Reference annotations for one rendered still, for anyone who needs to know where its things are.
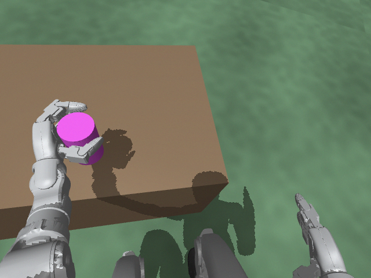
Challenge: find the left robot hand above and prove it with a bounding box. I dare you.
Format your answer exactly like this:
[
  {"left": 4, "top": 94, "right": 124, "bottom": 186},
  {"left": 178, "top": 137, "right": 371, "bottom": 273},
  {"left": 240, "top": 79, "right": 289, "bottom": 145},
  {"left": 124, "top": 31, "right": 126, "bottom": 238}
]
[{"left": 32, "top": 99, "right": 104, "bottom": 164}]

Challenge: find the right robot hand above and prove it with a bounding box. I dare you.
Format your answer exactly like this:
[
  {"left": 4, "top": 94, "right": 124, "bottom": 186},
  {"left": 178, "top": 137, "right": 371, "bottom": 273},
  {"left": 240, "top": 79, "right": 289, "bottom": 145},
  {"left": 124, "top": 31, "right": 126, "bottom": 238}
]
[{"left": 292, "top": 193, "right": 347, "bottom": 278}]

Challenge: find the can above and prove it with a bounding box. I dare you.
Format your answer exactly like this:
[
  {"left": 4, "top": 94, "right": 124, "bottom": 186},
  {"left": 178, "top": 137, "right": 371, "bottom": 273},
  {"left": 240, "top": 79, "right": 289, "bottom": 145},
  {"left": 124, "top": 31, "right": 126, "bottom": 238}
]
[{"left": 57, "top": 112, "right": 104, "bottom": 165}]

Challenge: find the left robot arm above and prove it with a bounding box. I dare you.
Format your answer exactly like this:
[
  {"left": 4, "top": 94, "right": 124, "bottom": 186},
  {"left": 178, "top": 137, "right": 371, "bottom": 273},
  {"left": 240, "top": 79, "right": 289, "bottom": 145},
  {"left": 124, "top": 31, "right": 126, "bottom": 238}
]
[{"left": 0, "top": 158, "right": 75, "bottom": 278}]

